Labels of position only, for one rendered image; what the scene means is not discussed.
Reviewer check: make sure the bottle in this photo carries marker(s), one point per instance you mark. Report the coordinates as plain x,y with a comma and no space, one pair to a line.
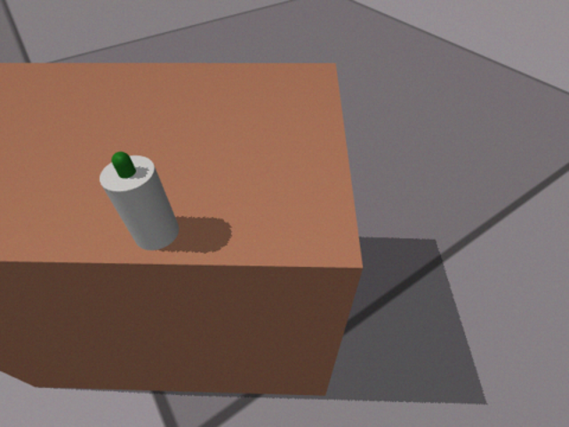
135,190

